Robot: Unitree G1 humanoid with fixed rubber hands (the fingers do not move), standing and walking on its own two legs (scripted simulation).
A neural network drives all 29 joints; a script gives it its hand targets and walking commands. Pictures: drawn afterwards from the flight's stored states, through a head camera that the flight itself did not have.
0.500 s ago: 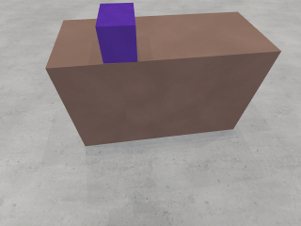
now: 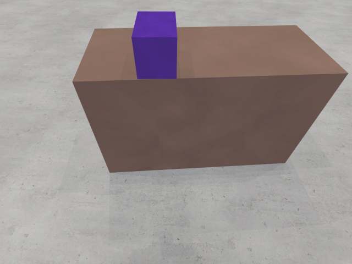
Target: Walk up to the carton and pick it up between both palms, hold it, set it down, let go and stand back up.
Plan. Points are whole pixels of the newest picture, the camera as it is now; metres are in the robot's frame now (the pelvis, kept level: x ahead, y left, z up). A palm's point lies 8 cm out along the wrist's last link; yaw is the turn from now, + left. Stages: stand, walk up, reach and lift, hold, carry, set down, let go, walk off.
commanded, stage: walk up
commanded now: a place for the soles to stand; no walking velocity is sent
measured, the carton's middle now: (156, 44) +0.94 +0.08 +0.04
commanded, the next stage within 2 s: none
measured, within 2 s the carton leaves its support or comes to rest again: neither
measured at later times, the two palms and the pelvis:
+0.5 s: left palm (62, 232) +0.23 +0.31 -0.12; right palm out of the picture +0.09 -0.11 -0.12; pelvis +0.14 +0.09 +0.00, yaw +5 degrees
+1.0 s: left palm (80, 195) +0.33 +0.29 -0.12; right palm (221, 148) +0.49 -0.15 -0.11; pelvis +0.35 +0.06 +0.00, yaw +9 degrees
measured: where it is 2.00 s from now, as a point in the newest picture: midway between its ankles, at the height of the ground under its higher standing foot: (164, 218)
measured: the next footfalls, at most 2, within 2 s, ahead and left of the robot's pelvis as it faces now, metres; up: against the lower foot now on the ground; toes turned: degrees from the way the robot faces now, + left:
left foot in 0.20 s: +0.14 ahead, +0.18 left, +0.00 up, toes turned +6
right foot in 0.70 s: +0.39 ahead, -0.02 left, +0.00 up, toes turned -2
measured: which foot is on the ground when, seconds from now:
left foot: up 0.00-0.18, down 0.20-0.70, up 0.72-1.00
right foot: down 0.00-0.20, up 0.22-0.68, down 0.70-1.00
